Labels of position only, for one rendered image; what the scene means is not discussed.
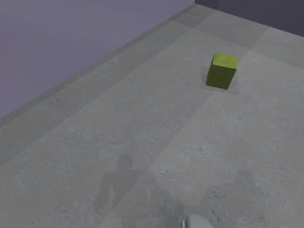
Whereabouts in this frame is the robot right thigh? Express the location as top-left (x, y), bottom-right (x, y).
top-left (181, 214), bottom-right (213, 228)

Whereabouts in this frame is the carton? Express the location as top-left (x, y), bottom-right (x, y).
top-left (205, 52), bottom-right (238, 90)

